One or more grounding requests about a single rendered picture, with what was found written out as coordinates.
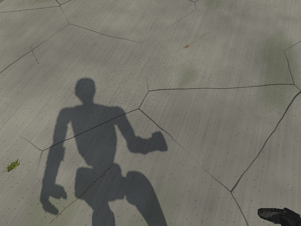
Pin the right robot hand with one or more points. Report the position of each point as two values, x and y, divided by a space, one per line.
284 217

